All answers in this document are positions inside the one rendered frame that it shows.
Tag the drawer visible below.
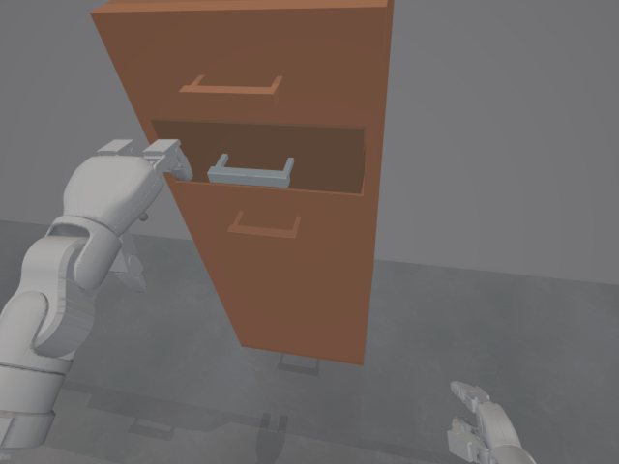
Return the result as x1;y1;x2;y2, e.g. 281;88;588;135
151;118;367;194

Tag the left robot forearm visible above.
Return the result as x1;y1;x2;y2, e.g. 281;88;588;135
0;216;121;460

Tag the cabinet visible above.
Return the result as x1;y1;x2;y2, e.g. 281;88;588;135
90;0;395;365

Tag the robot right hand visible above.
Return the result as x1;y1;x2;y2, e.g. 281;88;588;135
447;381;521;464

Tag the right robot forearm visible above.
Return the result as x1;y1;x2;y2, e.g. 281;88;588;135
488;445;536;464

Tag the handle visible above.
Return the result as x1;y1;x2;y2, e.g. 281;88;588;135
227;224;299;245
207;154;294;188
179;85;279;107

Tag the robot left hand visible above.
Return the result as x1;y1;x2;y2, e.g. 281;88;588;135
63;139;193;293

